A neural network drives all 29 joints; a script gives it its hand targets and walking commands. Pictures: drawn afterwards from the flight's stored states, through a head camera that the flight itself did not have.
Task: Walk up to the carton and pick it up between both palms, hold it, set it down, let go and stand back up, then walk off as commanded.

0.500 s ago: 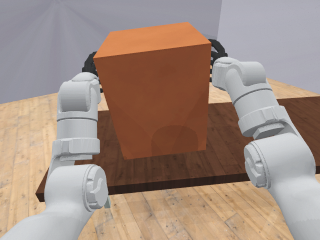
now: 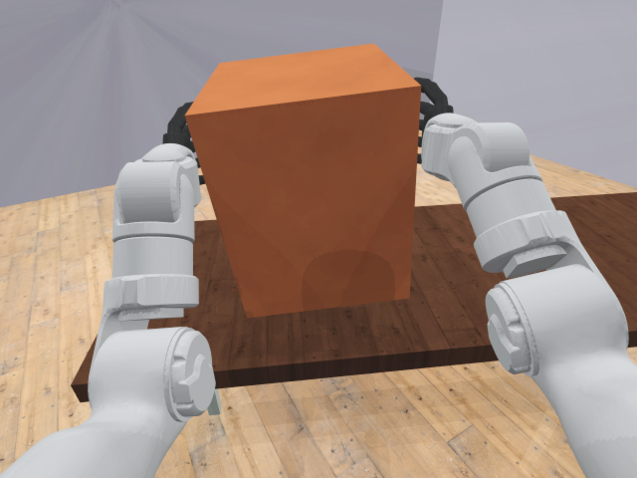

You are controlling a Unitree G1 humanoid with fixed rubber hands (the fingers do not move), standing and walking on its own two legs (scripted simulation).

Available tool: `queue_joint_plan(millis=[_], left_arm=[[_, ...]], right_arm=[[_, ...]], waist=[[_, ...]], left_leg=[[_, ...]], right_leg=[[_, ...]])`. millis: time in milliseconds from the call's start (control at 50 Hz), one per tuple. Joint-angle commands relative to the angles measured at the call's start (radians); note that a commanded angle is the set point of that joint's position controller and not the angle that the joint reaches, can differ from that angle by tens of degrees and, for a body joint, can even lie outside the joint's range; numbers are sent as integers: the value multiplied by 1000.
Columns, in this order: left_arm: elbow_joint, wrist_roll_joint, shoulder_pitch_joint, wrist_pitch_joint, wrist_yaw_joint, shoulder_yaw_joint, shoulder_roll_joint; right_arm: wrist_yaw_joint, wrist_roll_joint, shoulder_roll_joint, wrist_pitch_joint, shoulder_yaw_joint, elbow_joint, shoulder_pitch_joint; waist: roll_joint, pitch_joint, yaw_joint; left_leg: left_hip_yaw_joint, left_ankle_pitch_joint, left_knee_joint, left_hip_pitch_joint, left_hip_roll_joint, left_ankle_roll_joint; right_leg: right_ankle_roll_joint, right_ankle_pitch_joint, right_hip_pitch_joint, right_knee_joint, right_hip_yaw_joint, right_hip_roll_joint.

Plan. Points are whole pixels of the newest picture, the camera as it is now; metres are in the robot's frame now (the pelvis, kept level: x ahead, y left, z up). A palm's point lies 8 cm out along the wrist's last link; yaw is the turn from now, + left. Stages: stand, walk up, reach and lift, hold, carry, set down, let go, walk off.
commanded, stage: hold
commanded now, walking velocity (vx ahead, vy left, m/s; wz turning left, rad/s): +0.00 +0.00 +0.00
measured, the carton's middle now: (312, 177) +0.39 -0.01 +0.29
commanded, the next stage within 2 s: set down in 0.20 s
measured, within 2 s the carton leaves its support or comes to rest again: neither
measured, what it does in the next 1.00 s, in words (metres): stands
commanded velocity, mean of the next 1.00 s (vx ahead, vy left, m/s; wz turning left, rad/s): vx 0.00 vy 0.00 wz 0.00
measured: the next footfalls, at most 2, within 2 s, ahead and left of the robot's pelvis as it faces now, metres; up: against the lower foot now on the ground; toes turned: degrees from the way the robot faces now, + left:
none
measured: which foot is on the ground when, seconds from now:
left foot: down 0.00-1.00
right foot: down 0.00-1.00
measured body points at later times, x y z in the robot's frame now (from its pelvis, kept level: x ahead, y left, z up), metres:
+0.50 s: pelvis +0.00 +0.00 +0.00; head -0.09 +0.01 +0.44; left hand +0.40 +0.14 +0.34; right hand +0.39 -0.15 +0.37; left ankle +0.02 +0.13 -0.75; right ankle +0.00 -0.12 -0.75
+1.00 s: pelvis +0.00 +0.00 +0.00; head -0.05 +0.02 +0.45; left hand +0.42 +0.15 +0.29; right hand +0.42 -0.14 +0.28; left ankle +0.02 +0.13 -0.75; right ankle +0.00 -0.12 -0.75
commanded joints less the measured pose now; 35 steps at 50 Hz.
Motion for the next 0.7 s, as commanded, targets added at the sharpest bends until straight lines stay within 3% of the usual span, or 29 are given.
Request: queue_joint_plan(millis=[0, 40, 80, 100, 180, 200, 240, 340, 420, 500, 560, 620, 660, 680], left_arm=[[-146, -173, -903, -85, -148, -270, -489], [-170, -184, -920, -84, -144, -291, -501], [-121, -174, -908, -86, -144, -262, -495], [-161, -194, -922, -93, -145, -296, -506], [-142, -165, -913, -89, -143, -261, -479], [-123, -202, -881, -98, -154, -285, -546], [-101, -209, -966, -125, -159, -277, -532], [-31, -183, -1103, -226, -152, -208, -493], [166, -87, -1036, -312, -165, -98, -422], [214, 10, -923, -341, -188, -26, -365], [237, 34, -846, -349, -204, -31, -367], [127, -28, -870, -365, -188, -151, -455], [16, -76, -880, -380, -159, -209, -495], [-16, -104, -877, -384, -141, -264, -523]], right_arm=[[152, 228, 700, -8, 142, -308, -759], [154, 230, 694, -10, 138, -314, -764], [156, 218, 700, -11, 130, -301, -778], [154, 226, 702, -16, 139, -340, -783], [152, 232, 724, -9, 157, -314, -776], [152, 196, 734, -29, 169, -317, -787], [157, 157, 710, -55, 110, -289, -848], [194, 46, 732, -155, 14, -198, -971], [211, -91, 684, -241, -131, 33, -855], [221, -150, 656, -290, -166, 238, -673], [222, -159, 595, -349, -163, 202, -664], [211, -122, 587, -425, -104, 15, -728], [212, -56, 613, -470, -22, -171, -793], [213, -26, 620, -483, 22, -236, -814]], waist=[[-11, -296, -7], [4, -309, -17], [-18, -276, -2], [-6, -329, -16], [-22, -306, 14], [-39, -262, -14], [-42, -259, -28], [-66, -253, 16], [-86, -103, -12], [-64, -16, -29], [-43, -93, -56], [12, -261, -89], [53, -403, -45], [76, -462, -40]], left_leg=[[-21, 228, 29, 165, -67, -45], [-21, 225, 28, 163, -65, -53], [-20, 194, 18, 152, -65, -48], [-22, 218, 30, 164, -67, -51], [-12, 227, 33, 167, -78, -41], [-5, 248, 9, 141, -89, -33], [-14, 174, 5, 134, -80, -33], [-5, 16, -25, 136, -69, -6], [11, -77, -61, 153, -71, 8], [32, 12, -65, 205, -76, 14], [31, 139, -40, 255, -85, 2], [15, 350, 28, 360, -80, -37], [15, 529, 85, 432, -82, -57], [12, 604, 114, 471, -83, -70]], right_leg=[[52, 241, 233, -22, 29, 128], [49, 235, 237, -19, 28, 135], [52, 198, 217, -29, 23, 131], [52, 229, 236, -24, 23, 132], [65, 229, 220, -18, 18, 133], [55, 239, 232, -41, 26, 138], [52, 173, 194, -48, 23, 127], [38, -9, 109, -80, 15, 102], [36, -103, 97, -117, 11, 71], [48, -2, 158, -120, -5, 67], [56, 124, 227, -117, -24, 74], [45, 283, 267, -92, -54, 94], [46, 413, 276, -58, -63, 107], [47, 452, 267, -48, -67, 110]])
